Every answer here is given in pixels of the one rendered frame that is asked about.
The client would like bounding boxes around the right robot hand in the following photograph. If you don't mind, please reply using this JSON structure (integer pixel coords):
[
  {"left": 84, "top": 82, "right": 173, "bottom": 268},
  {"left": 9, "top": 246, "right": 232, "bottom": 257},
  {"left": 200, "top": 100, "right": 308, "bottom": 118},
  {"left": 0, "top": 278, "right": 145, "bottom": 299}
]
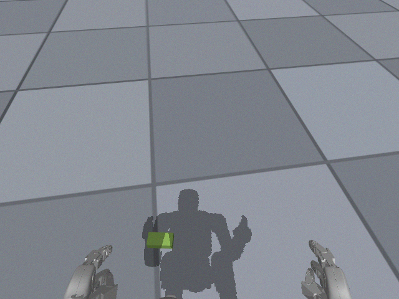
[{"left": 301, "top": 240, "right": 352, "bottom": 299}]

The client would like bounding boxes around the small box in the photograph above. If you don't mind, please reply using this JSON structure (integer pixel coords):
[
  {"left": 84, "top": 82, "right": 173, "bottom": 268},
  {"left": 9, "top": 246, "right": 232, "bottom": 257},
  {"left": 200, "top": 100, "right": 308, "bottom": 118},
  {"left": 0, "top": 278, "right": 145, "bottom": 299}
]
[{"left": 147, "top": 232, "right": 174, "bottom": 249}]

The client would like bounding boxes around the left robot hand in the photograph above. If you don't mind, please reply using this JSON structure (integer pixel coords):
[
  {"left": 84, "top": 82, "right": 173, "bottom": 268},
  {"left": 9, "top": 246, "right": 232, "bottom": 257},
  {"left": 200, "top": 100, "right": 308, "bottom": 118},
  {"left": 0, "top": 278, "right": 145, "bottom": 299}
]
[{"left": 63, "top": 245, "right": 118, "bottom": 299}]

